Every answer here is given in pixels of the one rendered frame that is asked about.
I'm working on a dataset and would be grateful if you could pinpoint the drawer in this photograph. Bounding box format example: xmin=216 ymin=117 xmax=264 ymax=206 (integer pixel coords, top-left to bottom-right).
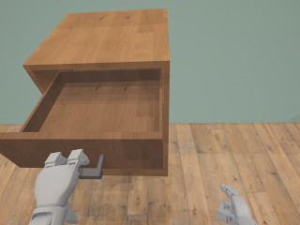
xmin=0 ymin=67 xmax=163 ymax=170

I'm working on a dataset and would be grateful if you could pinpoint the handle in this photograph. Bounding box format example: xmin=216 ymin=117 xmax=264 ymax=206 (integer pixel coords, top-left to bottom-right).
xmin=78 ymin=155 xmax=105 ymax=180

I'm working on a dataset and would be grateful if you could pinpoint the robot left forearm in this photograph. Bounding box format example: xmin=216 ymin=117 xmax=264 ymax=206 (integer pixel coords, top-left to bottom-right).
xmin=28 ymin=205 xmax=67 ymax=225

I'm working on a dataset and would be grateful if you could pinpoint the left robot hand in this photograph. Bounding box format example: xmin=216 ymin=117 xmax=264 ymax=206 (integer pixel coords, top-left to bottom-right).
xmin=34 ymin=149 xmax=90 ymax=224

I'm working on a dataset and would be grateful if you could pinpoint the right robot hand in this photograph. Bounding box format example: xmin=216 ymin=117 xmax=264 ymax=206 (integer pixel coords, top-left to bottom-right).
xmin=217 ymin=184 xmax=253 ymax=225

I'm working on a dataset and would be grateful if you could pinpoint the cabinet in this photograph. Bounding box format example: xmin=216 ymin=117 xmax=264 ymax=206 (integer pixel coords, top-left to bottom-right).
xmin=22 ymin=8 xmax=171 ymax=176

